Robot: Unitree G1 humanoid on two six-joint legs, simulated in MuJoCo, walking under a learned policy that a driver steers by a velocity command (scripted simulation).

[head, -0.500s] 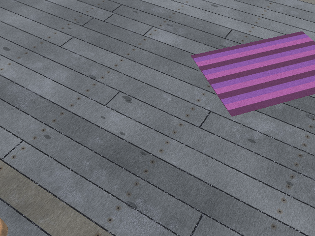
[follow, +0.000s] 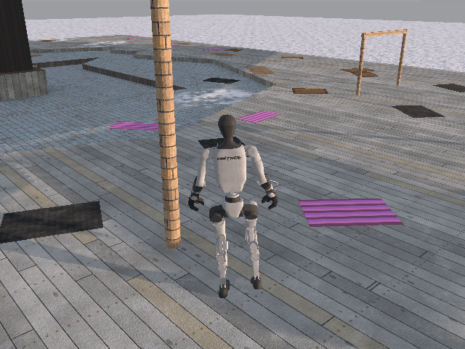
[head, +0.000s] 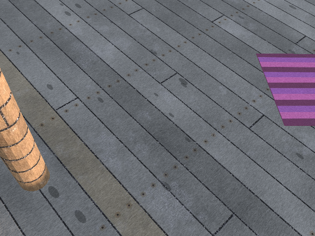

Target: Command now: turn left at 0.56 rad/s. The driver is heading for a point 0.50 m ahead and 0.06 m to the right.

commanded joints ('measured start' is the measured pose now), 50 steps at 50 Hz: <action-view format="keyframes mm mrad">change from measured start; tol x32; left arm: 1 -11 70 18 -53 -2 -16 3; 41 -104 38 -58 -71 -24 -138 -119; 50 329 243 13 17 -19 -111 -85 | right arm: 1 -14 -178 -56 -71 6 -5 -20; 50 197 -99 -1 23 31 -101 -12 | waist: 1 5 111 -155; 18 -44 -187 -94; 35 -64 249 118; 50 120 -234 -213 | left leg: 1 244 234 -319 -138 299 136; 22 -46 44 -73 290 -287 -164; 28 157 6 97 -18 -142 -124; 34 202 325 -498 -317 -592 171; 44 149 258 -172 -307 -48 99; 47 47 225 -106 -119 74 41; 50 -434 36 -35 710 -333 -93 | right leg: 1 -79 -1 37 -79 40 18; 19 379 -327 302 -856 479 -330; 24 406 -228 177 -797 486 -271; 29 261 -154 179 -839 -221 -224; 38 -250 -88 -12 -227 -88 -164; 47 488 7 -127 -610 217 -143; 50 806 -403 750 -972 -304 -392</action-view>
